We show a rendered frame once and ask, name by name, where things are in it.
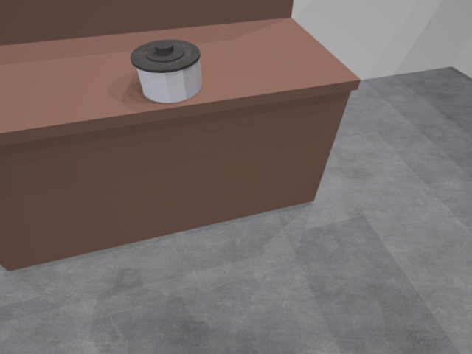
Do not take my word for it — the lid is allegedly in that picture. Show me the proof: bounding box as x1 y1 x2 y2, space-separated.
131 40 200 73

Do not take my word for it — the table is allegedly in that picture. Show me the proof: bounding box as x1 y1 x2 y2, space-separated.
0 0 361 271

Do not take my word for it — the knob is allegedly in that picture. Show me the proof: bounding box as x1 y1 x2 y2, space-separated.
155 41 173 53

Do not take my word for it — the pot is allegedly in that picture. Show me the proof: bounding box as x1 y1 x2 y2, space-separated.
137 58 202 103

